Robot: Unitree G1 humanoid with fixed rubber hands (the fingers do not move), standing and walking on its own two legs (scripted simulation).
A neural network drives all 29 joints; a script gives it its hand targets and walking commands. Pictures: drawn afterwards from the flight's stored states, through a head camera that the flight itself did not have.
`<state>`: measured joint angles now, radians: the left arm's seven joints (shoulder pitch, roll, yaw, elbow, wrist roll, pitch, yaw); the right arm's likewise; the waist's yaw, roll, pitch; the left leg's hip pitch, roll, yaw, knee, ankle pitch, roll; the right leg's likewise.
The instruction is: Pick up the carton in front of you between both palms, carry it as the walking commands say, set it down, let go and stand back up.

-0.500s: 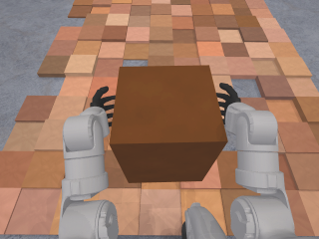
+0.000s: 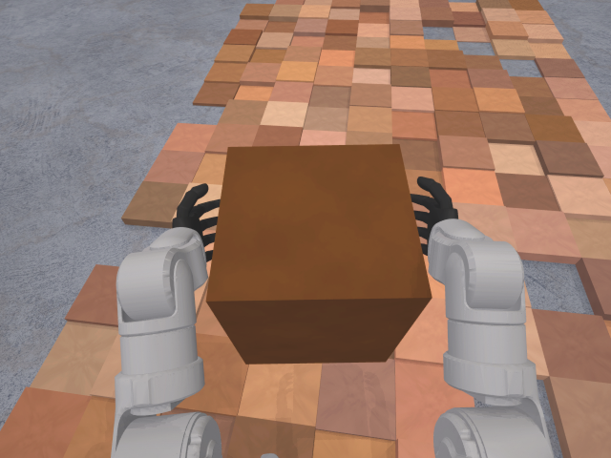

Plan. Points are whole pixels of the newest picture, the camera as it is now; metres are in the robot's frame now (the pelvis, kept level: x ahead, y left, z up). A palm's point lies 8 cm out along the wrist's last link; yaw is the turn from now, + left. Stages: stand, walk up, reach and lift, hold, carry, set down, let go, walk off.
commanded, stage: carry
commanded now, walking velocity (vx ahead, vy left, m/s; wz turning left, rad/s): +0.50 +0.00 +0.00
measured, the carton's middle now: (314, 265) +0.37 +0.02 +0.05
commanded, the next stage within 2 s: none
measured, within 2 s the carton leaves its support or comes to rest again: neither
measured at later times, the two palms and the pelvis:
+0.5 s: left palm (234, 51) +0.71 +0.16 +0.18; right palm (413, 47) +0.72 -0.14 +0.18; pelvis +0.33 +0.01 -0.01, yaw +0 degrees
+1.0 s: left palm out of the picture +1.04 +0.14 +0.15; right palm (396, 3) +1.00 -0.16 +0.14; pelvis +0.63 +0.03 +0.02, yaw -2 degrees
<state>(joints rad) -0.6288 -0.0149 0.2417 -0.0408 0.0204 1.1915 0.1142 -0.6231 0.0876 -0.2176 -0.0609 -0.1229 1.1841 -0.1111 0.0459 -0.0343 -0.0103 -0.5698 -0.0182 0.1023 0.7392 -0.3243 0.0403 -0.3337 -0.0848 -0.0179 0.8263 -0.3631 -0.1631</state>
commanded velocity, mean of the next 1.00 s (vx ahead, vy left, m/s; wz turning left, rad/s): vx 0.50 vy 0.00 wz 0.00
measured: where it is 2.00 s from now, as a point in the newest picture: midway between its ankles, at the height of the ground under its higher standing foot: (328, 210)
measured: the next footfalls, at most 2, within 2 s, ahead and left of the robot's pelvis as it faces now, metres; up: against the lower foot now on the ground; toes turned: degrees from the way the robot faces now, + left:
right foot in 0.42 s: +0.45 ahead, -0.04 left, -0.03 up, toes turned -4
left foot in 0.84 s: +0.72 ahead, +0.11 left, +0.00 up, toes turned +2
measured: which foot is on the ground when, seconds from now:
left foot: down 0.00-0.40, up 0.42-0.82, down 0.84-1.00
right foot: up 0.00-0.40, down 0.42-0.86, up 0.88-1.00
